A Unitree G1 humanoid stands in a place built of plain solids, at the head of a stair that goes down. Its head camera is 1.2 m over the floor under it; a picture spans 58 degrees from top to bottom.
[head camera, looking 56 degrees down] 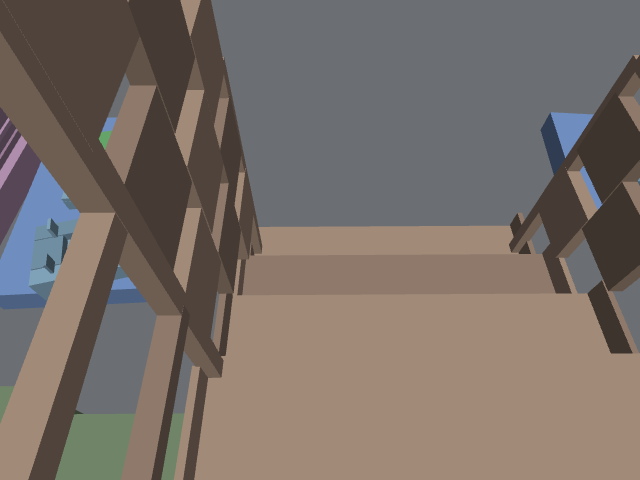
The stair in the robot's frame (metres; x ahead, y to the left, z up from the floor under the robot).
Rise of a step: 0.18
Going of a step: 0.28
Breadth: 1.30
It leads straight ahead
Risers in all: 4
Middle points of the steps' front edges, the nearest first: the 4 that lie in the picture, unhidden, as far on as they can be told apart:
0.42 -0.32 0.00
0.70 -0.32 -0.18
0.98 -0.32 -0.36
1.26 -0.31 -0.54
